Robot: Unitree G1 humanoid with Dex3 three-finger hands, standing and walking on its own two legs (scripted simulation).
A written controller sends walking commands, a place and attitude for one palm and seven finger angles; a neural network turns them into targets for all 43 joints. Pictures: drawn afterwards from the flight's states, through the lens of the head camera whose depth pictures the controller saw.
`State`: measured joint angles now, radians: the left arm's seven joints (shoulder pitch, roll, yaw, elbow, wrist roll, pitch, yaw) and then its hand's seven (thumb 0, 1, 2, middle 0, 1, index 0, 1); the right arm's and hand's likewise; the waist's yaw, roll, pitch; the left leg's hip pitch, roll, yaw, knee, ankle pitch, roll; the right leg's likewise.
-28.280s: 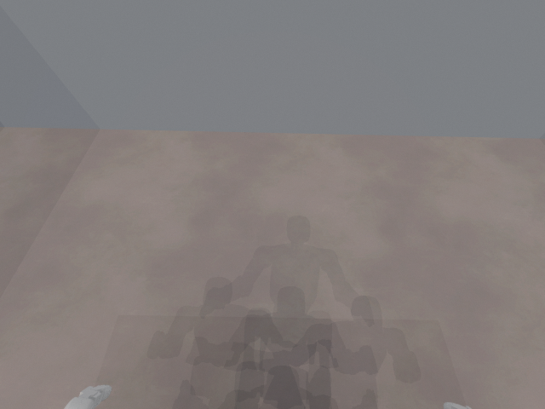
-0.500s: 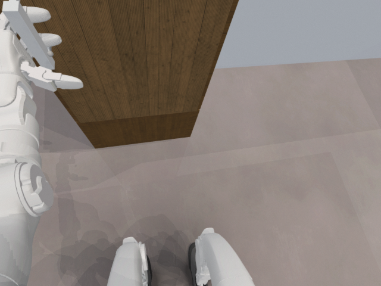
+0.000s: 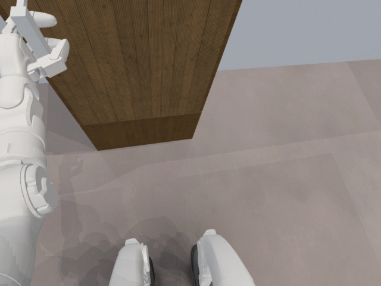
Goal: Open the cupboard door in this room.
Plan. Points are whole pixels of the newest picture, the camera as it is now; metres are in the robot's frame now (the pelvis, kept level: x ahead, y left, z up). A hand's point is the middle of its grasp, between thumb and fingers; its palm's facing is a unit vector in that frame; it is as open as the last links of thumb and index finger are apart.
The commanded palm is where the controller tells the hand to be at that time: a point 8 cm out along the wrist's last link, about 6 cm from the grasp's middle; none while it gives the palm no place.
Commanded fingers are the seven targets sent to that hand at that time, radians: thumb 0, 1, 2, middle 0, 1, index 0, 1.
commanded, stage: close the thumb around the handle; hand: left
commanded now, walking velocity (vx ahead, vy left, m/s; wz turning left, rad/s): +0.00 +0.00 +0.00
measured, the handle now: (39, 35) +0.59 +0.23 +0.07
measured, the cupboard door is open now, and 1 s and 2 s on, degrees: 0 27 42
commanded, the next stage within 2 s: pull the door open along its arc in 0.16 s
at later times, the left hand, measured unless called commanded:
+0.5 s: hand (57, 62) +0.53 +0.20 +0.06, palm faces +0.08 -1.00 -0.01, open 5.3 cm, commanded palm +0.49 +0.23 +0.06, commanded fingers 0.00 0.90 0.90 -0.40 -1.35 -0.40 -1.35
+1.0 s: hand (100, 133) +0.39 +0.12 +0.07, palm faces +0.35 -0.94 +0.04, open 5.6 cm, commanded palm +0.33 +0.15 +0.06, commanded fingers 0.00 0.90 0.90 -0.40 -1.35 -0.40 -1.35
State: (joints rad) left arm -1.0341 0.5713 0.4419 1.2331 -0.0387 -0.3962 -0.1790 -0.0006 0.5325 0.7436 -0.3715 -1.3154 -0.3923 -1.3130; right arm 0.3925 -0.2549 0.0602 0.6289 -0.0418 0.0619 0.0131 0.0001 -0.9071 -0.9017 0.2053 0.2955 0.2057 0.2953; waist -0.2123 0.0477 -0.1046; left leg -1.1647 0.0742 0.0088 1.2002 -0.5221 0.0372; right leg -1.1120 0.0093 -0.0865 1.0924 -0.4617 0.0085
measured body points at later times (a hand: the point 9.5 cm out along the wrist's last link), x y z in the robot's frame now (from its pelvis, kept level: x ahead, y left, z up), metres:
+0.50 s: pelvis +0.01 +0.00 +0.01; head +0.17 +0.02 +0.43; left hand +0.52 +0.25 +0.06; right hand +0.00 -0.26 -0.10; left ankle +0.01 +0.09 -0.64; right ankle +0.02 -0.13 -0.64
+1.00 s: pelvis +0.02 -0.02 +0.03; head +0.11 -0.01 +0.47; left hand +0.36 +0.17 +0.06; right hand +0.16 -0.25 -0.09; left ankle +0.01 +0.09 -0.64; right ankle +0.02 -0.13 -0.64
